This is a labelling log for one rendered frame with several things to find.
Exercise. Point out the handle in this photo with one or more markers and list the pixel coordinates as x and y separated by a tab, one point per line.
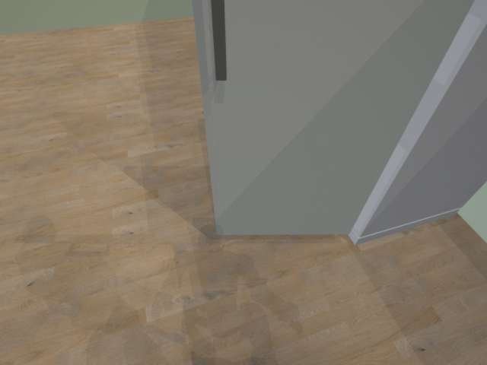
218	26

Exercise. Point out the fridge door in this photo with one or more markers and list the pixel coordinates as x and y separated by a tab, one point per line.
318	95

